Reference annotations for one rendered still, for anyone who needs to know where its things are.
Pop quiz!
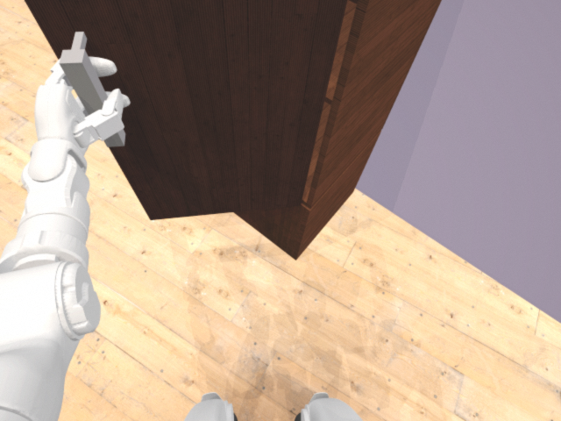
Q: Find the left robot forearm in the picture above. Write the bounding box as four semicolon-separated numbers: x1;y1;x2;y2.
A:
0;139;90;274

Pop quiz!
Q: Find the robot right thigh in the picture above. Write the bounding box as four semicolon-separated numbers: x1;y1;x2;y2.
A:
301;398;363;421

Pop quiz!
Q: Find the left robot shin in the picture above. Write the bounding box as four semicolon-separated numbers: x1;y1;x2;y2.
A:
201;392;222;402

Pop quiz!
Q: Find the robot left upper arm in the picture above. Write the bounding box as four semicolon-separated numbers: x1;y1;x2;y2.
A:
0;261;101;421

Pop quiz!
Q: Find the robot left hand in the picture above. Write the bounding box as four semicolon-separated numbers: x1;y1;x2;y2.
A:
34;57;131;156

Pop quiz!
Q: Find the cupboard door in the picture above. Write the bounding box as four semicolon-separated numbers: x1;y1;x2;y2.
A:
25;0;347;220

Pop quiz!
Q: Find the handle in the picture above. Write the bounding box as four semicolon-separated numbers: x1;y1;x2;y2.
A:
59;32;125;147

